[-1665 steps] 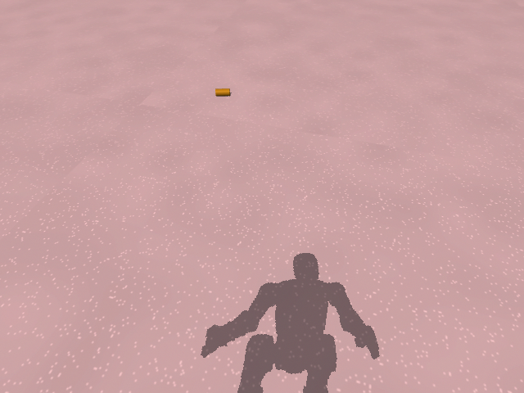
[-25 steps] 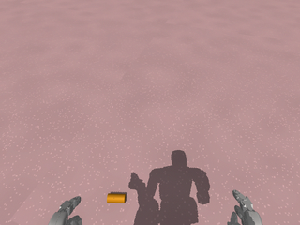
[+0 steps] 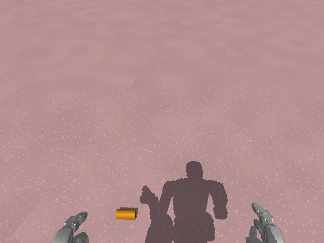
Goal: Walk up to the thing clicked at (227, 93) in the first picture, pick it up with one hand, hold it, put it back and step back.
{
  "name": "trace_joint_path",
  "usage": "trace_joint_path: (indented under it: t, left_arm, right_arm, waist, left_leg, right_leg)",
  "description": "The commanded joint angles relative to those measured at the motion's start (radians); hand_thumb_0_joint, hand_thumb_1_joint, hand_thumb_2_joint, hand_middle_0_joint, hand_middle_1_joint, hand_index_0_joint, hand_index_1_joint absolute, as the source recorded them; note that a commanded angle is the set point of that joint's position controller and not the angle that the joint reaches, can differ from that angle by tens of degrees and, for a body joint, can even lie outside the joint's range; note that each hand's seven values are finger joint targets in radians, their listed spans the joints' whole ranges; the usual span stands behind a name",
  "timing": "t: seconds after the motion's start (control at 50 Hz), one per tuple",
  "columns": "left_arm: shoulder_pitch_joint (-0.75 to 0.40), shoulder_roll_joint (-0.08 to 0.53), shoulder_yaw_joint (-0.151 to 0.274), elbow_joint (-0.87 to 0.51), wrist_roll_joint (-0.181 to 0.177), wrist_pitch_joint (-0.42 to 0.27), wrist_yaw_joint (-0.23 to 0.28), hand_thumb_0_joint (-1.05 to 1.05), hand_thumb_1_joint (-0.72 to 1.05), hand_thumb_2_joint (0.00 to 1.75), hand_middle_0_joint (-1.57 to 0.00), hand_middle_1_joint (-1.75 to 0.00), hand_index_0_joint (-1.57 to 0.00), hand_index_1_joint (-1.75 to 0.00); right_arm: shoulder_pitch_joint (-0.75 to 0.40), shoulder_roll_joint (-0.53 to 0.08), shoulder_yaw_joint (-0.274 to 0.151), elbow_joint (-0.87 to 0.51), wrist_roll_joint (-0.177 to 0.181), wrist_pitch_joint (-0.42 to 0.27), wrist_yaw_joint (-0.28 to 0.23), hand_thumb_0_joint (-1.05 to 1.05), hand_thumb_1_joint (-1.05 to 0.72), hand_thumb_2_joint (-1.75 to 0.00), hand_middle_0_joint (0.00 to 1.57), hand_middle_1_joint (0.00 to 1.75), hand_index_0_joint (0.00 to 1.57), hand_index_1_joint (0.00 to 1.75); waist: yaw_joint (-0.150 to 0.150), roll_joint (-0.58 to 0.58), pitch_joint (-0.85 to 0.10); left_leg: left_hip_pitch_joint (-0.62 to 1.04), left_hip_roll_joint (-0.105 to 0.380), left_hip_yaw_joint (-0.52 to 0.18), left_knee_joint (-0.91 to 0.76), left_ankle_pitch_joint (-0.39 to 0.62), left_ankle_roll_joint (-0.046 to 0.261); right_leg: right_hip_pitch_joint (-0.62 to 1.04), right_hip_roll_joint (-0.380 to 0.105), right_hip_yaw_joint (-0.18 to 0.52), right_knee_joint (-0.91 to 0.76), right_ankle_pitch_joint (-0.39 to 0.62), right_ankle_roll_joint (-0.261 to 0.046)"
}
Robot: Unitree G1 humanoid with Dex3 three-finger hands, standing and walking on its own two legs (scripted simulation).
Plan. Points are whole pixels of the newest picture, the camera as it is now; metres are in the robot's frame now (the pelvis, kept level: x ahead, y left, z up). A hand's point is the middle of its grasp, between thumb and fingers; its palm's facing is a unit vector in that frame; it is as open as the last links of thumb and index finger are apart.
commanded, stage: home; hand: left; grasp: from above
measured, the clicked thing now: (126, 214) +0.45 +0.21 -0.69
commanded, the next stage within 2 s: stand in 0.76 s
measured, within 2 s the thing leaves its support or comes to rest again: neither
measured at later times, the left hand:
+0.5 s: hand out of the picture +0.16 +0.18 -0.05, palm faces +0.05 -0.98 -0.20, open 7.4 cm
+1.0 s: hand out of the picture +0.15 +0.21 -0.08, palm faces +0.02 -0.95 -0.32, open 7.4 cm
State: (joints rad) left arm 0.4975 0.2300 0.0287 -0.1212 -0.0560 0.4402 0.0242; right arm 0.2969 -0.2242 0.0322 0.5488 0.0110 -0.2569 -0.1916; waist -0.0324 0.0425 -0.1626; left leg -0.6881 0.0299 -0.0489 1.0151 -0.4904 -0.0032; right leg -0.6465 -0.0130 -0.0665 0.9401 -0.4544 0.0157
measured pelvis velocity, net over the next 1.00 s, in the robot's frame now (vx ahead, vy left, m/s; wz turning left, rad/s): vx -0.01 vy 0.00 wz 0.01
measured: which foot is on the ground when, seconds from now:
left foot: down 0.00-1.00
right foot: down 0.00-1.00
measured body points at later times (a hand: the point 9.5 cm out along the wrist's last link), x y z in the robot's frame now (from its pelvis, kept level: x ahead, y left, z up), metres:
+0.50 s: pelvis +0.00 +0.00 +0.00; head +0.01 +0.01 +0.45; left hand +0.16 +0.23 -0.03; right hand +0.16 -0.24 -0.06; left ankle +0.01 +0.12 -0.68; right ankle +0.01 -0.13 -0.68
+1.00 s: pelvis -0.01 +0.00 +0.01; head +0.01 +0.01 +0.46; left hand +0.15 +0.26 -0.06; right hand +0.14 -0.26 -0.08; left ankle +0.01 +0.12 -0.68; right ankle +0.01 -0.13 -0.68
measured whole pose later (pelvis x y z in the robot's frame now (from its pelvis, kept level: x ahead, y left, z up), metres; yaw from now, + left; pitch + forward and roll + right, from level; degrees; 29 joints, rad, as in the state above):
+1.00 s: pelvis -0.01 +0.00 +0.01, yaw +0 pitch +2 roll +0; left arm 0.25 0.27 0.01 0.42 0.05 0.13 0.03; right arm 0.19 -0.27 0.00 0.76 -0.07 -0.08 -0.05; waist 0.03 -0.01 -0.01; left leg -0.50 -0.01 -0.02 0.89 -0.42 0.01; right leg -0.49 -0.05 -0.04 0.88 -0.42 0.02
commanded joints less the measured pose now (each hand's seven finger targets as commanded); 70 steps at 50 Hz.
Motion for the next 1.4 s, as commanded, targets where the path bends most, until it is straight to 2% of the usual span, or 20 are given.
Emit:
trace_joint_path:
  t: [0.0, 0.08, 0.16, 0.26, 0.4, 0.42, 0.5, 0.54, 0.82, 0.84, 0.86, 0.88, 0.9, 0.94, 0.98, 1.06, 1.2, 1.28, 1.32, 1.38]
  left_arm:
    - [-0.031, 0.11, 0.057, -0.205, 0.005, -0.046, 0.002, 0.0, 0.9, 0.9, -0.2, -0.3, -0.2, -0.3]
    - [-0.017, 0.114, 0.064, -0.198, 0.006, -0.042, 0.005, 0.0, 0.9, 0.9, -0.2, -0.3, -0.2, -0.3]
    - [-0.025, 0.098, 0.046, -0.2, 0.007, -0.043, 0.005, 0.0, 0.9, 0.9, -0.2, -0.3, -0.2, -0.3]
    - [-0.007, 0.111, 0.061, -0.21, 0.009, -0.045, 0.008, 0.0, 0.9, 0.9, -0.2, -0.3, -0.2, -0.3]
    - [-0.017, 0.105, 0.055, -0.213, 0.006, -0.045, 0.006, 0.0, 0.9, 0.9, -0.2, -0.3, -0.2, -0.3]
    - [-0.029, 0.102, 0.05, -0.206, 0.008, -0.045, 0.006, 0.0, 0.9, 0.9, -0.2, -0.3, -0.2, -0.3]
    - [-0.015, 0.116, 0.071, -0.211, 0.007, -0.045, 0.009, 0.0, 0.9, 0.9, -0.2, -0.3, -0.2, -0.3]
    - [-0.018, 0.102, 0.048, -0.197, 0.008, -0.042, 0.004, 0.0, 0.9, 0.9, -0.2, -0.3, -0.2, -0.3]
    - [-0.028, 0.107, 0.06, -0.208, 0.006, -0.043, 0.005, 0.0, 0.9, 0.9, -0.2, -0.3, -0.2, -0.3]
    - [-0.307, 0.181, 0.064, 0.143, 0.121, -0.25, 0.041, 0.0, 0.9, 0.9, -0.2, -0.3, -0.2, -0.3]
    - [-0.218, 0.195, 0.079, 0.325, 0.129, -0.316, 0.036, 0.0, 0.9, 0.9, -0.2, -0.3, -0.2, -0.3]
    - [-0.205, 0.206, 0.076, 0.363, 0.122, -0.348, 0.028, 0.0, 0.9, 0.9, -0.2, -0.3, -0.2, -0.3]
    - [-0.211, 0.222, 0.064, 0.411, 0.129, -0.372, 0.025, 0.0, 0.9, 0.9, -0.2, -0.3, -0.2, -0.3]
    - [-0.273, 0.212, 0.064, 0.491, 0.123, -0.388, 0.013, 0.0, 0.9, 0.9, -0.2, -0.3, -0.2, -0.3]
    - [-0.286, 0.209, 0.064, 0.583, 0.113, -0.397, 0.012, 0.0, 0.9, 0.9, -0.2, -0.3, -0.2, -0.3]
    - [-0.322, 0.195, 0.062, 0.742, 0.105, -0.427, 0.014, 0.0, 0.9, 0.9, -0.2, -0.3, -0.2, -0.3]
    - [-0.317, 0.2, 0.055, 0.951, 0.095, -0.449, 0.014, 0.0, 0.9, 0.9, -0.2, -0.3, -0.2, -0.3]
    - [-0.32, 0.219, 0.055, 1.037, 0.091, -0.455, 0.019, 0.0, 0.9, 0.9, -0.2, -0.3, -0.2, -0.3]
    - [-0.331, 0.218, 0.05, 1.073, 0.09, -0.452, 0.019, 0.0, 0.9, 0.9, -0.2, -0.3, -0.2, -0.3]
    - [-0.328, 0.231, 0.048, 1.117, 0.091, -0.452, 0.019, 0.0, 0.9, 0.9, -0.2, -0.3, -0.2, -0.3]
  right_arm:
    - [-0.073, -0.125, -0.053, -0.162, -0.003, -0.053, -0.01, 0.0, -0.9, -0.9, 0.2, 0.3, 0.2, 0.3]
    - [-0.066, -0.125, -0.056, -0.163, -0.004, -0.054, -0.011, 0.0, -0.9, -0.9, 0.2, 0.3, 0.2, 0.3]
    - [-0.074, -0.124, -0.054, -0.165, -0.003, -0.05, -0.01, 0.0, -0.9, -0.9, 0.2, 0.3, 0.2, 0.3]
    - [-0.068, -0.124, -0.057, -0.169, -0.003, -0.049, -0.01, 0.0, -0.9, -0.9, 0.2, 0.3, 0.2, 0.3]
    - [-0.068, -0.128, -0.058, -0.167, -0.003, -0.047, -0.008, 0.0, -0.9, -0.9, 0.2, 0.3, 0.2, 0.3]
    - [-0.073, -0.127, -0.057, -0.169, -0.002, -0.048, -0.008, 0.0, -0.9, -0.9, 0.2, 0.3, 0.2, 0.3]
    - [-0.069, -0.124, -0.057, -0.168, -0.003, -0.048, -0.007, 0.0, -0.9, -0.9, 0.2, 0.3, 0.2, 0.3]
    - [-0.071, -0.128, -0.055, -0.168, -0.003, -0.046, -0.006, 0.0, -0.9, -0.9, 0.2, 0.3, 0.2, 0.3]
    - [-0.07, -0.122, -0.056, -0.174, -0.003, -0.046, -0.007, 0.0, -0.9, -0.9, 0.2, 0.3, 0.2, 0.3]
    - [-0.139, -0.229, -0.095, 0.073, -0.123, 0.07, 0.053, 0.0, -0.9, -0.9, 0.2, 0.3, 0.2, 0.3]
    - [-0.14, -0.237, -0.107, 0.087, -0.124, 0.113, 0.085, 0.0, -0.9, -0.9, 0.2, 0.3, 0.2, 0.3]
    - [-0.128, -0.248, -0.113, 0.056, -0.134, 0.135, 0.102, 0.0, -0.9, -0.9, 0.2, 0.3, 0.2, 0.3]
    - [-0.137, -0.246, -0.112, 0.067, -0.121, 0.144, 0.12, 0.0, -0.9, -0.9, 0.2, 0.3, 0.2, 0.3]
    - [-0.127, -0.211, -0.105, 0.119, -0.08, 0.154, 0.153, 0.0, -0.9, -0.9, 0.2, 0.3, 0.2, 0.3]
    - [-0.148, -0.21, -0.114, 0.15, -0.063, 0.164, 0.17, 0.0, -0.9, -0.9, 0.2, 0.3, 0.2, 0.3]
    - [-0.153, -0.22, -0.115, 0.221, -0.07, 0.183, 0.174, 0.0, -0.9, -0.9, 0.2, 0.3, 0.2, 0.3]
    - [-0.151, -0.23, -0.112, 0.328, -0.06, 0.213, 0.162, 0.0, -0.9, -0.9, 0.2, 0.3, 0.2, 0.3]
    - [-0.141, -0.231, -0.109, 0.382, -0.05, 0.223, 0.157, 0.0, -0.9, -0.9, 0.2, 0.3, 0.2, 0.3]
    - [-0.141, -0.239, -0.108, 0.406, -0.048, 0.23, 0.155, 0.0, -0.9, -0.9, 0.2, 0.3, 0.2, 0.3]
    - [-0.147, -0.247, -0.108, 0.432, -0.044, 0.234, 0.155, 0.0, -0.9, -0.9, 0.2, 0.3, 0.2, 0.3]
  waist:
    - [-0.003, 0.007, -0.052]
    - [-0.007, 0.002, -0.085]
    - [-0.008, 0.004, -0.049]
    - [-0.003, 0.007, -0.082]
    - [-0.007, 0.021, -0.087]
    - [-0.008, 0.016, -0.045]
    - [0.001, 0.014, -0.084]
    - [-0.007, 0.019, -0.045]
    - [-0.009, 0.015, -0.075]
    - [0.066, -0.043, 0.162]
    - [0.066, -0.089, 0.077]
    - [0.045, -0.085, 0.077]
    - [0.055, -0.06, 0.052]
    - [0.057, -0.066, 0.063]
    - [0.067, -0.069, 0.067]
    - [0.065, -0.004, 0.097]
    - [0.056, 0.001, 0.155]
    - [0.048, -0.031, 0.153]
    - [0.045, -0.02, 0.195]
    - [0.046, -0.02, 0.205]
  left_leg:
    - [0.073, -0.028, 0.004, -0.184, 0.184, 0.017]
    - [0.081, -0.031, 0.005, -0.175, 0.218, 0.018]
    - [0.074, -0.025, -0.002, -0.189, 0.172, 0.017]
    - [0.085, -0.027, 0.002, -0.175, 0.225, 0.017]
    - [0.094, -0.021, -0.009, -0.188, 0.199, 0.013]
    - [0.075, -0.019, -0.01, -0.196, 0.169, 0.013]
    - [0.082, -0.021, -0.009, -0.184, 0.207, 0.013]
    - [0.077, -0.019, -0.014, -0.193, 0.184, 0.012]
    - [0.078, -0.024, -0.001, -0.18, 0.191, 0.015]
    - [0.091, 0.013, -0.054, -0.266, 0.38, 0.06]
    - [0.152, 0.001, -0.018, -0.256, 0.388, 0.073]
    - [0.194, 0.001, -0.045, -0.262, 0.348, 0.075]
    - [0.23, -0.004, -0.052, -0.276, 0.324, 0.075]
    - [0.271, -0.018, -0.024, -0.314, 0.241, 0.066]
    - [0.285, -0.014, -0.039, -0.341, 0.231, 0.062]
    - [0.336, 0.023, -0.087, -0.448, 0.246, 0.066]
    - [0.418, 0.038, -0.095, -0.583, 0.251, 0.051]
    - [0.499, 0.04, -0.077, -0.607, 0.351, 0.044]
    - [0.471, 0.042, -0.085, -0.651, 0.278, 0.04]
    - [0.488, 0.046, -0.09, -0.686, 0.261, 0.036]
  right_leg:
    - [0.05, 0.031, -0.002, -0.158, 0.147, -0.019]
    - [0.068, 0.03, 0.0, -0.151, 0.182, -0.019]
    - [0.045, 0.032, -0.004, -0.155, 0.137, -0.019]
    - [0.067, 0.031, -0.002, -0.145, 0.184, -0.021]
    - [0.051, 0.034, -0.006, -0.142, 0.157, -0.023]
    - [0.032, 0.035, -0.007, -0.145, 0.131, -0.021]
    - [0.06, 0.033, -0.005, -0.138, 0.166, -0.022]
    - [0.038, 0.034, -0.006, -0.139, 0.146, -0.022]
    - [0.048, 0.032, -0.002, -0.145, 0.154, -0.021]
    - [0.236, -0.048, 0.069, -0.177, 0.159, -0.046]
    - [0.262, -0.06, 0.127, -0.211, 0.152, -0.08]
    - [0.203, -0.053, 0.153, -0.236, 0.136, -0.098]
    - [0.251, -0.063, 0.152, -0.229, 0.15, -0.093]
    - [0.254, -0.086, 0.159, -0.265, 0.137, -0.08]
    - [0.277, -0.081, 0.144, -0.306, 0.114, -0.065]
    - [0.32, -0.065, 0.106, -0.33, 0.166, -0.035]
    - [0.418, -0.073, 0.1, -0.463, 0.237, -0.032]
    - [0.467, -0.092, 0.11, -0.525, 0.298, -0.03]
    - [0.484, -0.088, 0.105, -0.552, 0.253, -0.024]
    - [0.495, -0.089, 0.102, -0.577, 0.25, -0.022]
